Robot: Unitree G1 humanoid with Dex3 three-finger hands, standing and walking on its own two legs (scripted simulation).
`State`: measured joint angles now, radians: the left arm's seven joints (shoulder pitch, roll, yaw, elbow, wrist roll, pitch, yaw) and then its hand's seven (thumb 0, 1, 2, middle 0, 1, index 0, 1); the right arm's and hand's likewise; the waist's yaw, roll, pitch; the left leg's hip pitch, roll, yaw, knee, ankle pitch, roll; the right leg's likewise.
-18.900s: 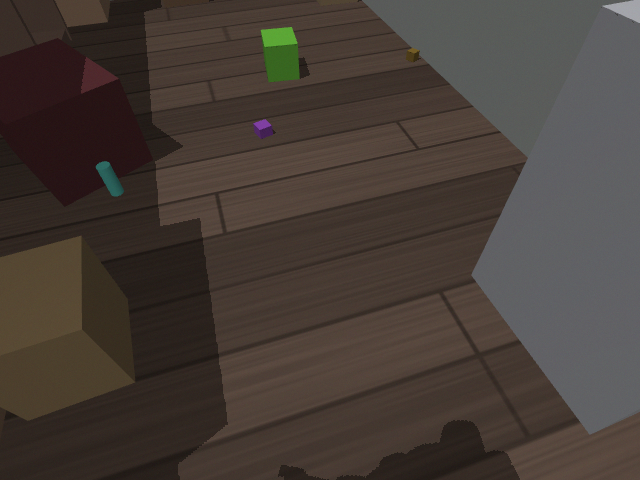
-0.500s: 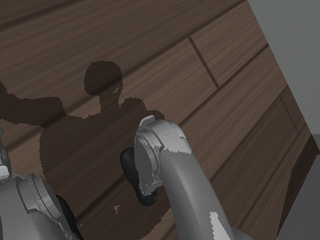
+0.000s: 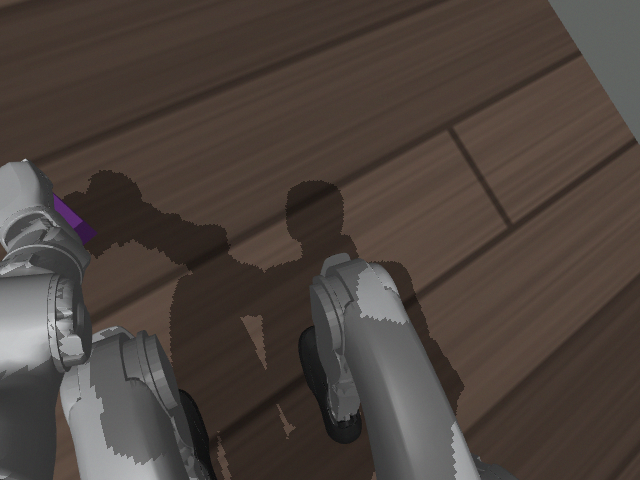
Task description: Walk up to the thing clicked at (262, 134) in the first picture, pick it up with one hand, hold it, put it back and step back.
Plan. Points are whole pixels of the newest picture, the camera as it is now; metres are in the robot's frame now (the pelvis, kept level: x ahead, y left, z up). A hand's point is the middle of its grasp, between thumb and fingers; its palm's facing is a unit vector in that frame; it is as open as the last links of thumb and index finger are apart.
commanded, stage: settle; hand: left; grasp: from above
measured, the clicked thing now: (46, 227) +0.47 +0.23 -0.21
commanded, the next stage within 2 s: lift in 0.02 s
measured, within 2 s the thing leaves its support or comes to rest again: neither
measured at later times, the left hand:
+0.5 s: hand out of the picture +0.46 +0.24 -0.10, palm faces -0.35 -0.25 -0.90, open 10.3 cm
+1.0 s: hand out of the picture +0.39 +0.23 +0.09, palm faces -0.32 -0.26 -0.91, open 10.4 cm
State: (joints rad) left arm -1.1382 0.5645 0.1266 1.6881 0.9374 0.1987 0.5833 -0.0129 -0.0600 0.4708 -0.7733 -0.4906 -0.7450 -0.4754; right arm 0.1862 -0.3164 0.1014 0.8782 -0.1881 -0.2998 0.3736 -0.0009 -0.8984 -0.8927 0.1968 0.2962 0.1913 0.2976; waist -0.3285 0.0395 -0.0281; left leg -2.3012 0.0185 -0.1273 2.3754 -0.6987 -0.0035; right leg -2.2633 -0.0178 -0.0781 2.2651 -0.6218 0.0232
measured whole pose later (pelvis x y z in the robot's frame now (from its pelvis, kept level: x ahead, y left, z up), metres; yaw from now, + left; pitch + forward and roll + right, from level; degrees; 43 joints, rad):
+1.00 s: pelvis +0.01 -0.01 +0.19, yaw +5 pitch +30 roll -2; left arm -0.65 0.29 -0.12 0.99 0.80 0.45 0.32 -0.02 -0.09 0.48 -0.82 -0.43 -0.79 -0.40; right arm 0.11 -0.27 -0.01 0.80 0.01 -0.11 0.02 0.00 -0.91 -0.90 0.20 0.30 0.19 0.30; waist -0.11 0.06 -0.23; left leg -1.67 0.04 -0.04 1.76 -0.62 -0.02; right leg -1.68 -0.01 -0.03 1.72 -0.57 0.00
